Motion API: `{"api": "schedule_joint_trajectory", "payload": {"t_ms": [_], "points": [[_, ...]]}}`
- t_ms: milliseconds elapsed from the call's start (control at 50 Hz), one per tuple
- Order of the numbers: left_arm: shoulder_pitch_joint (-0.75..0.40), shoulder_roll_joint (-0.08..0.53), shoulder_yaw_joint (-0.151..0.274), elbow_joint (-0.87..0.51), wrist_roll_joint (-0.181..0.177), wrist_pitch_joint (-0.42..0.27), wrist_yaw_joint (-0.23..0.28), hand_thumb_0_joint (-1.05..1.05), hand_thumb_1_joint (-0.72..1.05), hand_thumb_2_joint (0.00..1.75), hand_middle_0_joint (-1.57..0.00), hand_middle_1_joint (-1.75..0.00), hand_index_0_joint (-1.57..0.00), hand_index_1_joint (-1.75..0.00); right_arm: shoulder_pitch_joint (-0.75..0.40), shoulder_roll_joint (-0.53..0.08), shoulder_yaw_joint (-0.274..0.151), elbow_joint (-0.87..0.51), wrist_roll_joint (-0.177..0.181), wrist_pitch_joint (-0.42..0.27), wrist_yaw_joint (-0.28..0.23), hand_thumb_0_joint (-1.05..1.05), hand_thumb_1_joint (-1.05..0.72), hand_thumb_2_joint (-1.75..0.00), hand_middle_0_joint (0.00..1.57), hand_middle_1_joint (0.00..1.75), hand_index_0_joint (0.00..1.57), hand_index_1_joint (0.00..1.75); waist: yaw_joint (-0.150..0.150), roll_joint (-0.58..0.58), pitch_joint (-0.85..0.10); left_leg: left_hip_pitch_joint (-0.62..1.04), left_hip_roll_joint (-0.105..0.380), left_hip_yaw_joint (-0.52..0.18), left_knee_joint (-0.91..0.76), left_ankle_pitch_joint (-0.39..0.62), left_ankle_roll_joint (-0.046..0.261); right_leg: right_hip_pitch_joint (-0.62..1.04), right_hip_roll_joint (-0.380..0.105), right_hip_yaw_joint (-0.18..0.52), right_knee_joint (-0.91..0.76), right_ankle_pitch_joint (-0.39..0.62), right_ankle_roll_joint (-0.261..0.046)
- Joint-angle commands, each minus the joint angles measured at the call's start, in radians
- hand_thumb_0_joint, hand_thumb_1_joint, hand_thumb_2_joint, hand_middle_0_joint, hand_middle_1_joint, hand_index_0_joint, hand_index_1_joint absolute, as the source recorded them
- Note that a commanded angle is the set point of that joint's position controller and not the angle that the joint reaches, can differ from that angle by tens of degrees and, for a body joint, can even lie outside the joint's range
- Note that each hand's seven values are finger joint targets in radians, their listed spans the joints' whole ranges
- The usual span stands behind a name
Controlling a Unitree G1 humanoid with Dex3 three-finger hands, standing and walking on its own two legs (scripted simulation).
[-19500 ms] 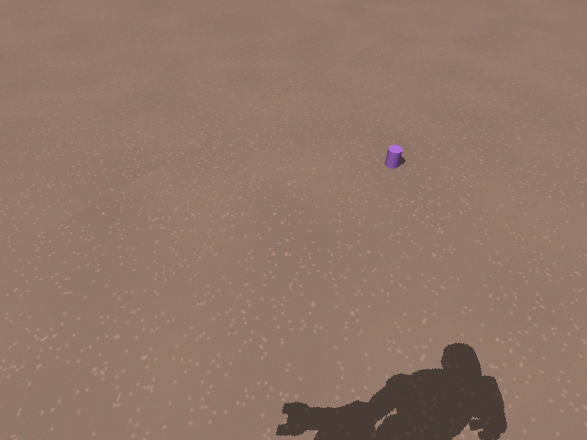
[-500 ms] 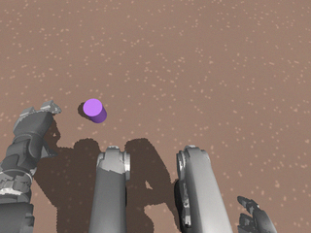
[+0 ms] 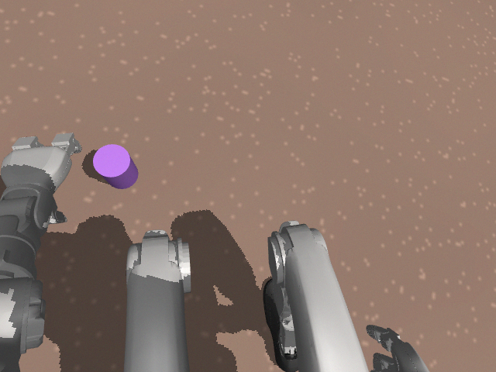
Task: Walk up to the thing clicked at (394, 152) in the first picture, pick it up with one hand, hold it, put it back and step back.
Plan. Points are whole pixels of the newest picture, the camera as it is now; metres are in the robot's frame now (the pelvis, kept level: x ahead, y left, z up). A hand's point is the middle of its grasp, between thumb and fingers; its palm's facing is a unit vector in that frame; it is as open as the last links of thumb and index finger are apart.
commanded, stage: rise first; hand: left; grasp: from above
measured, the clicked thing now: (117, 168) +0.49 +0.25 -0.32
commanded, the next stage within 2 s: approach in 0.46 s
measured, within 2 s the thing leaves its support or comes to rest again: neither
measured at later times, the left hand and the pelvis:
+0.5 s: hand (69, 180) +0.43 +0.30 -0.19, palm faces -0.44 -0.07 -0.89, open 13.6 cm; pelvis +0.01 +0.00 -0.02, yaw -1 degrees
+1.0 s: hand (128, 143) +0.51 +0.21 -0.21, palm faces -0.37 -0.05 -0.93, open 13.9 cm; pelvis +0.01 -0.01 -0.04, yaw -3 degrees
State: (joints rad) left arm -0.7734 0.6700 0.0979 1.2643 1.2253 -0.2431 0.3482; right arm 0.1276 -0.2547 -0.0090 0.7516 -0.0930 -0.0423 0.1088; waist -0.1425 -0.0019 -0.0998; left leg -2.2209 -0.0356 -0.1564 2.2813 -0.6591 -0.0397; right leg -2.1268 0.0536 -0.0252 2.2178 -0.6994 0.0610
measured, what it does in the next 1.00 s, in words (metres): stands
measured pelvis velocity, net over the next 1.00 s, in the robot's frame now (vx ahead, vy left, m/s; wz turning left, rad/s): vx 0.01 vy -0.01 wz -0.05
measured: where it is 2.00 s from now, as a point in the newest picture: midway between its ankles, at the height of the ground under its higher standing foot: (227, 347)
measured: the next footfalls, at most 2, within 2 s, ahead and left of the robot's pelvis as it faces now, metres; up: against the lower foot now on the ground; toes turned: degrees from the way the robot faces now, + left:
none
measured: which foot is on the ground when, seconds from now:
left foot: down 0.00-1.00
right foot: down 0.00-1.00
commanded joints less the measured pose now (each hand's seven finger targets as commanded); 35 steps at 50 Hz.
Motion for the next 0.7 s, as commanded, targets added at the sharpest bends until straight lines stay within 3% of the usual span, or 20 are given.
{"api": "schedule_joint_trajectory", "payload": {"t_ms": [0, 80, 240, 340, 460, 520, 540, 560, 600, 680], "points": [[-0.278, 0.255, 0.04, -0.122, 0.007, -0.002, 0.057, 0.0, -0.38, 0.87, -0.22, -0.84, -0.22, -0.84, 0.175, -0.227, -0.08, -0.021, -0.007, 0.001, -0.01, 0.0, -0.91, -0.9, 0.2, 0.3, 0.2, 0.3, -0.002, 0.251, -0.665, 0.604, 0.018, 0.101, -0.259, 0.161, 0.056, 0.21, -0.004, -0.114, -0.203, 0.206, -0.094], [-0.285, 0.266, 0.046, -0.098, 0.027, -0.01, 0.075, 0.0, -0.4, 0.89, -0.21, -0.86, -0.21, -0.86, 0.178, -0.219, -0.071, -0.02, -0.015, 0.009, -0.006, 0.0, -0.91, -0.9, 0.2, 0.3, 0.2, 0.3, -0.007, 0.224, -0.664, 0.559, 0.012, 0.116, -0.228, 0.165, 0.066, 0.233, 0.001, -0.108, -0.208, 0.218, -0.092], [-0.332, 0.262, 0.049, -0.068, 0.021, -0.005, 0.111, 0.0, -0.44, 0.91, -0.17, -0.91, -0.17, -0.91, 0.174, -0.215, -0.061, -0.011, -0.03, 0.004, -0.002, 0.0, -0.91, -0.9, 0.2, 0.3, 0.2, 0.3, -0.022, 0.248, -0.662, 0.534, 0.018, 0.119, -0.204, 0.166, 0.067, 0.216, 0.001, -0.108, -0.181, 0.226, -0.088], [-0.343, 0.28, 0.054, -0.047, 0.032, 0.007, 0.114, 0.0, -0.47, 0.94, -0.15, -0.94, -0.15, -0.94, 0.175, -0.219, -0.058, -0.012, -0.031, 0.006, 0.0, 0.0, -0.91, -0.9, 0.2, 0.3, 0.2, 0.3, -0.025, 0.269, -0.675, 0.542, 0.02, 0.115, -0.196, 0.171, 0.065, 0.206, 0.006, -0.114, -0.169, 0.23, -0.09], [-0.358, 0.279, 0.049, -0.008, 0.023, 0.015, 0.112, 0.0, -0.46, 0.93, -0.15, -0.94, -0.15, -0.94, 0.177, -0.225, -0.049, -0.012, -0.036, 0.004, 0.003, 0.0, -0.91, -0.9, 0.2, 0.3, 0.2, 0.3, -0.042, 0.242, -0.625, 0.477, 0.016, 0.12, -0.188, 0.121, 0.073, 0.199, 0.006, -0.113, -0.176, 0.194, -0.09], [-0.355, 0.296, 0.056, -0.009, 0.019, 0.013, 0.11, 0.0, -0.49, 0.96, -0.14, -0.95, -0.13, -0.95, 0.176, -0.226, -0.045, -0.01, -0.036, 0.003, 0.004, 0.0, -0.91, -0.9, 0.2, 0.3, 0.2, 0.3, -0.037, 0.249, -0.647, 0.494, 0.02, 0.113, -0.182, 0.134, 0.069, 0.207, 0.007, -0.117, -0.163, 0.206, -0.092], [-0.35, 0.284, 0.052, -0.005, 0.019, 0.014, 0.11, 0.0, -0.57, 1.04, -0.15, -0.9, -0.1, -0.95, 0.181, -0.225, -0.043, -0.009, -0.038, 0.003, 0.004, 0.0, -0.91, -0.91, 0.2, 0.3, 0.2, 0.3, -0.042, 0.241, -0.64, 0.49, 0.018, 0.114, -0.176, 0.145, 0.07, 0.213, 0.006, -0.118, -0.16, 0.217, -0.089], [-0.347, 0.278, 0.043, 0.005, 0.019, 0.014, 0.108, 0.0, -0.49, 0.96, -0.12, -0.98, -0.13, -0.98, 0.176, -0.224, -0.043, -0.009, -0.036, 0.002, 0.006, 0.0, -0.91, -0.9, 0.2, 0.3, 0.2, 0.3, -0.043, 0.243, -0.636, 0.486, 0.018, 0.114, -0.172, 0.143, 0.069, 0.206, 0.008, -0.117, -0.157, 0.216, -0.092], [-0.397, 0.27, 0.03, 0.003, 0.018, 0.012, 0.112, 0.0, -0.47, 0.92, -0.12, -1.0, -0.13, -0.99, 0.181, -0.229, -0.039, -0.004, -0.041, 0.0, 0.005, 0.0, -0.91, -0.9, 0.2, 0.3, 0.2, 0.3, -0.065, 0.243, -0.632, 0.472, 0.018, 0.117, -0.159, 0.135, 0.072, 0.203, 0.01, -0.115, -0.165, 0.217, -0.091], [-0.519, 0.193, -0.048, 0.016, 0.019, 0.006, 0.122, 0.0, -0.49, 0.94, -0.11, -1.02, -0.12, -1.0, 0.213, -0.239, -0.027, 0.011, -0.049, -0.01, 0.008, 0.0, -0.91, -0.9, 0.2, 0.3, 0.2, 0.3, -0.127, 0.248, -0.614, 0.454, 0.024, 0.107, -0.141, 0.136, 0.072, 0.184, 0.015, -0.128, -0.162, 0.229, -0.088]]}}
